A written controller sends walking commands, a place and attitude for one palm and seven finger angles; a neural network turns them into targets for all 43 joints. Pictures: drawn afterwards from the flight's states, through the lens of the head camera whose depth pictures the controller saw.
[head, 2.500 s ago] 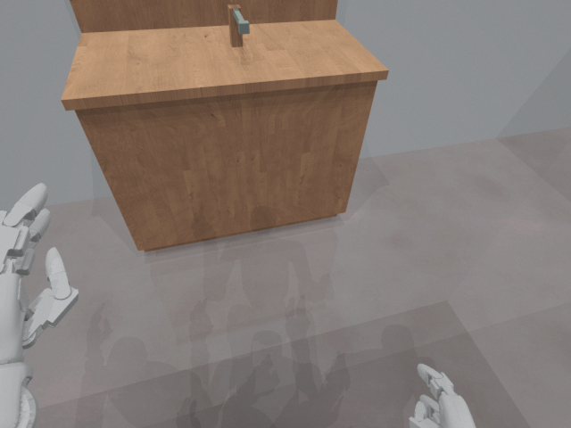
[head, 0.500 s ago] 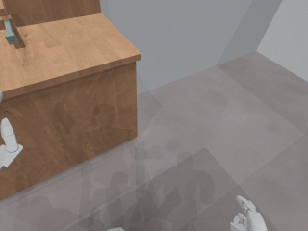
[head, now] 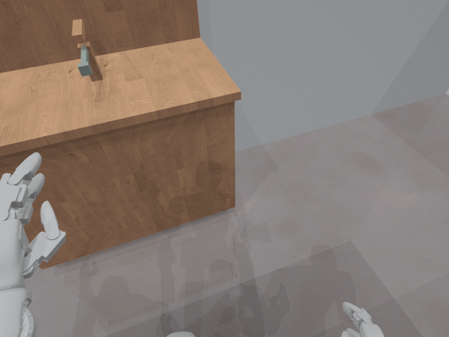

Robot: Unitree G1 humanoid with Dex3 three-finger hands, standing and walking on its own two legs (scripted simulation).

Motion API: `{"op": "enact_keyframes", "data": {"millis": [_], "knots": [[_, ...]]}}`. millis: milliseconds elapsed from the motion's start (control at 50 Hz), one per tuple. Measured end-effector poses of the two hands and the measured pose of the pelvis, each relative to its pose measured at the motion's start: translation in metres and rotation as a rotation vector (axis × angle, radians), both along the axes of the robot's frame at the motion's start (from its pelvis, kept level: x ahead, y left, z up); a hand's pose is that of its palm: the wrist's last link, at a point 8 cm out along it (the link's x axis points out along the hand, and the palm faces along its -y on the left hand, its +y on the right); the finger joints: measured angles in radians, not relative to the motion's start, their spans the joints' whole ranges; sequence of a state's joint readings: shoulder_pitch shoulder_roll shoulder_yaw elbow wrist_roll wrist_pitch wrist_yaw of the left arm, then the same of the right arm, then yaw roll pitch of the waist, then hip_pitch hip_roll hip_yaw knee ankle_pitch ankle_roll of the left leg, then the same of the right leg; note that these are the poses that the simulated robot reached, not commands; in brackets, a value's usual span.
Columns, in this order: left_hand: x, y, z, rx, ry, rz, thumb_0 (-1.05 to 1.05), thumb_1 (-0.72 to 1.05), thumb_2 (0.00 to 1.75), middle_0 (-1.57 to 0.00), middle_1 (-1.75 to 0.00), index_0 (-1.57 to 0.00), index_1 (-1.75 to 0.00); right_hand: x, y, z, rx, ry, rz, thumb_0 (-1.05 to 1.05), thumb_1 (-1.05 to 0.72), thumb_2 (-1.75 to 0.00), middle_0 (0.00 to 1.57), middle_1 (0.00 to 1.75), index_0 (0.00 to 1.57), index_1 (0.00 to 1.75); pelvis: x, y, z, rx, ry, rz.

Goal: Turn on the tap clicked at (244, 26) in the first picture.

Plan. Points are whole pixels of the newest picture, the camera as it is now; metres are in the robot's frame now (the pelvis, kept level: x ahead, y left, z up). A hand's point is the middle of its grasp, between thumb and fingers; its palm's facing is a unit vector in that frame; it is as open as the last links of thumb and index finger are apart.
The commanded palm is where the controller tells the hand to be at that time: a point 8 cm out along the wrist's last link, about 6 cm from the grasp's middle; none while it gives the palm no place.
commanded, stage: take the last steps up to it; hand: left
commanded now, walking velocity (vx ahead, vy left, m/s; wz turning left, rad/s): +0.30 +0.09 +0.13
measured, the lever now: (85, 69) +0.75 +0.44 +0.11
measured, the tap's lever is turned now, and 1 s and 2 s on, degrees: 0 0 0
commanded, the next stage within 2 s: come to a stop and stand still in 1.98 s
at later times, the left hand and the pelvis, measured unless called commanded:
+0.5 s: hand (33, 220) +0.22 +0.26 +0.18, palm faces +0.44 -0.79 -0.42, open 7.4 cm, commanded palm +0.17 +0.30 +0.18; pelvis +0.02 +0.02 +0.00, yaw +2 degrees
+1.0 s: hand (49, 172) +0.31 +0.29 +0.18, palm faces +0.46 -0.80 -0.37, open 7.4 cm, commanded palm +0.26 +0.32 +0.18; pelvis +0.11 +0.04 -0.01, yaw +2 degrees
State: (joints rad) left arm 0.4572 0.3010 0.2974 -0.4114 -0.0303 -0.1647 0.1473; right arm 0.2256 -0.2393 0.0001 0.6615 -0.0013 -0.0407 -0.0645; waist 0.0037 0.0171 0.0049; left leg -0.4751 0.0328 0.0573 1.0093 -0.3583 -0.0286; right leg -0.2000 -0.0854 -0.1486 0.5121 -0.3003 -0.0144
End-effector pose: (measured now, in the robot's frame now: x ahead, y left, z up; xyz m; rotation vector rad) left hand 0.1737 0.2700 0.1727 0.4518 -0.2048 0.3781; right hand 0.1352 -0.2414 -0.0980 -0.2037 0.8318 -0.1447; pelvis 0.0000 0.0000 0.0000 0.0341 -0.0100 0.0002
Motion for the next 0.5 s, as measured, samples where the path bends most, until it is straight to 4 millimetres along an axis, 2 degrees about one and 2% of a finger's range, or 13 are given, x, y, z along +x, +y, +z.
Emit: {"op": "enact_keyframes", "data": {"millis": [80,160,240,320,420,500], "knots": [[-0.005,0.004,0.003,0.024,-0.018,-0.017,0.01,0.89,0.90,-0.22,-0.31,-0.21,-0.31,-0.006,-0.018,0.011,-0.079,0.017,-0.019,0.01,-0.90,-0.90,0.20,0.30,0.20,0.29,-0.004,0.001,0.002,0.001,0.016,0.027],[-0.013,0.020,0.011,0.050,-0.081,-0.009,0.01,0.89,0.90,-0.22,-0.31,-0.22,-0.31,-0.003,-0.016,0.021,-0.131,0.003,-0.017,0.01,-0.90,-0.90,0.19,0.30,0.20,0.29,-0.005,0.011,-0.001,-0.014,0.025,0.036],[-0.017,0.041,0.011,0.055,-0.163,0.013,0.01,0.89,0.90,-0.22,-0.31,-0.21,-0.31,0.007,0.003,0.022,-0.129,-0.055,-0.027,0.01,-0.90,-0.90,0.19,0.30,0.20,0.29,-0.004,0.024,-0.011,-0.018,0.004,0.025],[-0.009,0.050,0.009,0.039,-0.152,0.030,0.01,0.89,0.90,-0.21,-0.31,-0.21,-0.31,0.015,0.037,0.021,-0.038,-0.093,-0.005,0.01,-0.90,-0.90,0.19,0.30,0.20,0.29,0.002,0.028,-0.006,-0.036,-0.003,0.035],[-0.001,0.041,0.018,0.046,-0.145,0.005,0.01,0.90,0.90,-0.21,-0.31,-0.21,-0.31,0.023,0.070,0.014,0.063,-0.094,0.047,0.01,-0.90,-0.90,0.20,0.30,0.20,0.29,0.011,0.027,-0.001,-0.043,-0.007,0.034],[0.007,0.031,0.020,0.092,-0.102,0.001,0.01,0.89,0.90,-0.21,-0.31,-0.21,-0.31,0.031,0.075,0.002,0.111,-0.079,0.066,0.01,-0.90,-0.90,0.20,0.30,0.21,0.30,0.022,0.019,-0.003,-0.035,-0.012,0.027]]}}
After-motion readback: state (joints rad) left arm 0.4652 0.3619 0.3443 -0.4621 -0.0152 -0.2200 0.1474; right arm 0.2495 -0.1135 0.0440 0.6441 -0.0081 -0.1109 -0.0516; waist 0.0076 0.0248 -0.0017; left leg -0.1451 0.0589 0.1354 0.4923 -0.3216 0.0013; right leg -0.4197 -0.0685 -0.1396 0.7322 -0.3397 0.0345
